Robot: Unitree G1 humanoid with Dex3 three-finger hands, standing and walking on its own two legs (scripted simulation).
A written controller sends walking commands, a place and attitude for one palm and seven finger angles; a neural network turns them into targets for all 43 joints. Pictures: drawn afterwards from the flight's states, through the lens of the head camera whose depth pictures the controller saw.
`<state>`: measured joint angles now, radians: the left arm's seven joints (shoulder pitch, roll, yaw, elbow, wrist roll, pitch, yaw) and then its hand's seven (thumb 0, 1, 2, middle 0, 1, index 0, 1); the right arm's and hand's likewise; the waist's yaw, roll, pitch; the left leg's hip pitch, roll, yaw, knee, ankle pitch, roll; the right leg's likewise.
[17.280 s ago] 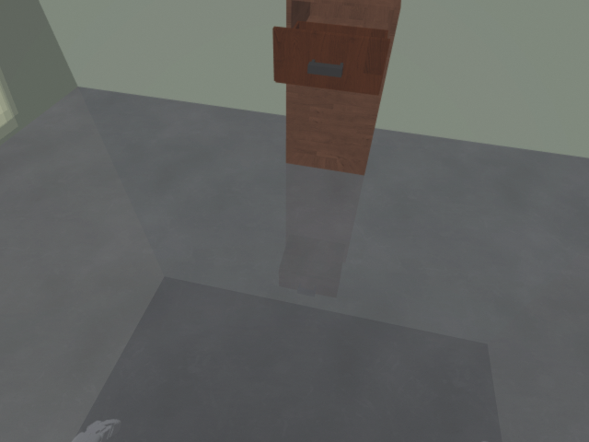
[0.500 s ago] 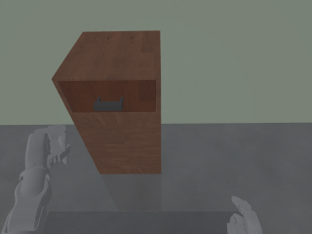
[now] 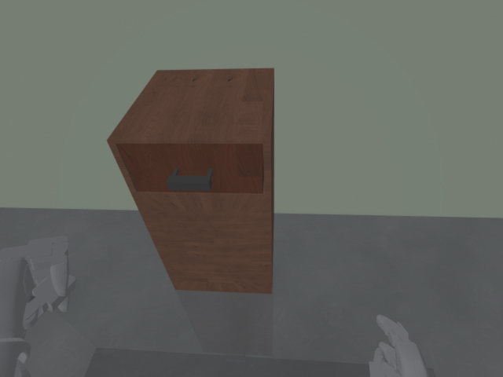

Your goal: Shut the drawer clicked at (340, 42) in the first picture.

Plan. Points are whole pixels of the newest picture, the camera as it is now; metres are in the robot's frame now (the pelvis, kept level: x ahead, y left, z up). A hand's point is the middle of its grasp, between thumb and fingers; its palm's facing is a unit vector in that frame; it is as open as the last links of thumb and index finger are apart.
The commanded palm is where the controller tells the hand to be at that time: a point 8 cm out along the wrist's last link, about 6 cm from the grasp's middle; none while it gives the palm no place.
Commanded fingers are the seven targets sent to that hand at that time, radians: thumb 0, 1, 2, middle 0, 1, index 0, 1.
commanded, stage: draw the hand back to the body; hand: left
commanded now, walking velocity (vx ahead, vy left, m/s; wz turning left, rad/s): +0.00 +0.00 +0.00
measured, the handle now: (191, 177) +0.61 +0.26 -0.07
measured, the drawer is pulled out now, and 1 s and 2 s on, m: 0.00 0.00 0.00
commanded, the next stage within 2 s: step back with the hand held close in 0.04 s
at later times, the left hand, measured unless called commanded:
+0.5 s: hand (77, 278) +0.19 +0.25 +0.14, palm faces +0.24 -0.84 -0.49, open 3.3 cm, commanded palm +0.13 +0.30 +0.17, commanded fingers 0.00 0.90 0.90 -1.40 -1.60 -1.40 -1.60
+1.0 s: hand out of the picture +0.07 +0.27 +0.16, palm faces +0.39 -0.82 -0.43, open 3.3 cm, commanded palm +0.01 +0.32 +0.17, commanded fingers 0.00 0.90 0.90 -1.40 -1.60 -1.40 -1.60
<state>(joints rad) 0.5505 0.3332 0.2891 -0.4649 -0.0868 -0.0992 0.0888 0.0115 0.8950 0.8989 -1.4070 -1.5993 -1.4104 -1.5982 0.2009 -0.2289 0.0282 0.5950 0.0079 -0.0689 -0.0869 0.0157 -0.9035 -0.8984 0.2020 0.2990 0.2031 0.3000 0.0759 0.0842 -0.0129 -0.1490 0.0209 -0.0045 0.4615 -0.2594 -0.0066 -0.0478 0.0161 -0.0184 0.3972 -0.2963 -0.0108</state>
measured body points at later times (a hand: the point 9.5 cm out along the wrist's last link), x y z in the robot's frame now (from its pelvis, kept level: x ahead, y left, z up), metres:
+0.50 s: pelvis -0.01 +0.02 +0.00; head +0.01 +0.01 +0.45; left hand +0.17 +0.29 +0.17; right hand +0.15 -0.23 -0.09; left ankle +0.00 +0.12 -0.74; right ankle -0.05 -0.11 -0.74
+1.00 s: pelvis -0.12 +0.03 -0.01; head -0.10 +0.04 +0.44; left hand +0.04 +0.31 +0.18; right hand +0.06 -0.20 -0.09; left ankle -0.01 +0.13 -0.74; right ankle -0.05 -0.11 -0.74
